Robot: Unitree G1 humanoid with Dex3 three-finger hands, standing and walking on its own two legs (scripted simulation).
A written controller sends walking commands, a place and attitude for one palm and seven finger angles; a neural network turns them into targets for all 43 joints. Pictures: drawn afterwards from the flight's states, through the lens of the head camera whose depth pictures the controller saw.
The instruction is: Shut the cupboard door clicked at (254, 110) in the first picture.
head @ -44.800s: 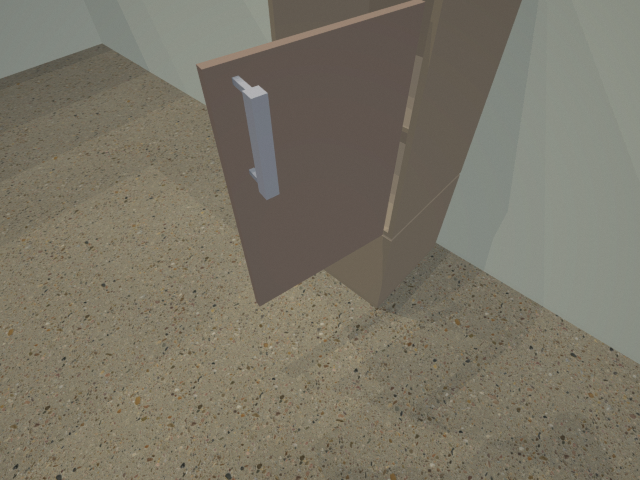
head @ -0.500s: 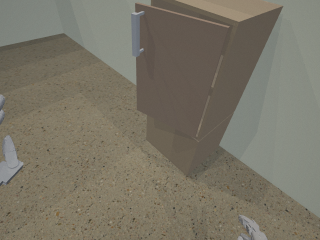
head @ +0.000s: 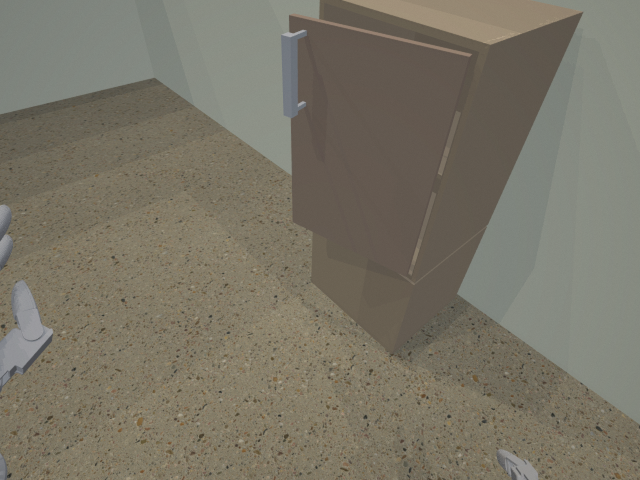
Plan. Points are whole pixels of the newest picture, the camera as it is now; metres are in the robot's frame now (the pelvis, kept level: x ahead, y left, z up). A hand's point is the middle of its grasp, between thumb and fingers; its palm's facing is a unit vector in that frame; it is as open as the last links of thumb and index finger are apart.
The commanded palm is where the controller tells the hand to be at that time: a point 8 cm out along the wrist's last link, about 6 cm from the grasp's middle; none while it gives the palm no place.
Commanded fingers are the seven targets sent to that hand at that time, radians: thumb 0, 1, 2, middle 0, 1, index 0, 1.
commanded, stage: let the arm hang, fingers relaxed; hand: left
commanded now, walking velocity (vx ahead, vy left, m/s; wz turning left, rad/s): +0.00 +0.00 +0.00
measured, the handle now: (296, 74) +0.90 +0.11 +0.14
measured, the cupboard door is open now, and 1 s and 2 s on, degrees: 15 15 15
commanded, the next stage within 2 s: look to check the result in 1.12 s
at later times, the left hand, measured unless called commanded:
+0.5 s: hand out of the picture -0.04 +0.22 -0.17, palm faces +0.05 -0.98 -0.19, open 7.1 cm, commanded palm none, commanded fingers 0.00 0.90 0.90 -0.20 -0.30 -0.20 -0.30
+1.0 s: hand out of the picture +0.01 +0.20 -0.16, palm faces +0.02 -0.98 -0.19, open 7.4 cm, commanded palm none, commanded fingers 0.00 0.90 0.90 -0.20 -0.30 -0.20 -0.30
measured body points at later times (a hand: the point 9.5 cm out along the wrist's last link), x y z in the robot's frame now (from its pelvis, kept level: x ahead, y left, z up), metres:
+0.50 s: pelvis +0.00 +0.03 +0.01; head +0.01 +0.05 +0.46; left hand -0.04 +0.27 -0.15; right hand +0.03 -0.22 -0.13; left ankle +0.03 +0.12 -0.73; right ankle -0.02 -0.09 -0.73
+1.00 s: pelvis +0.00 +0.03 +0.01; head -0.01 +0.03 +0.46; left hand +0.01 +0.25 -0.15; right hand +0.00 -0.20 -0.15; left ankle +0.03 +0.12 -0.73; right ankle -0.02 -0.09 -0.73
